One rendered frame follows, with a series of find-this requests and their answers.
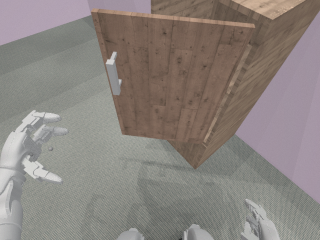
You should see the robot right hand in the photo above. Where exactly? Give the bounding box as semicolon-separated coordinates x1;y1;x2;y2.
241;198;281;240

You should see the cupboard door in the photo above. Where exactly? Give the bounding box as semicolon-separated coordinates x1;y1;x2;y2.
91;8;255;144

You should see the left robot thigh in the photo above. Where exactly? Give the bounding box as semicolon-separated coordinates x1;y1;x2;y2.
116;230;145;240

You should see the robot left forearm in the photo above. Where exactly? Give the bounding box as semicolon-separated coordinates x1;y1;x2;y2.
0;167;26;240

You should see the robot left hand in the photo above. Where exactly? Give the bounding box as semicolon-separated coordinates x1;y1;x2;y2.
0;110;69;185

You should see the handle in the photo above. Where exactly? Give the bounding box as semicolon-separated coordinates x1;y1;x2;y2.
106;51;122;96

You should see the right robot shin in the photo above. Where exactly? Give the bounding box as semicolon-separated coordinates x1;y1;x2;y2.
189;224;200;229

